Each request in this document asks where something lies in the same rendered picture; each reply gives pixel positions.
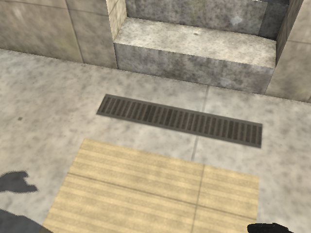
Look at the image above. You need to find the robot right hand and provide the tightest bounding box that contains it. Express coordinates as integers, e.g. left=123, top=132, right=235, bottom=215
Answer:
left=247, top=222, right=293, bottom=233

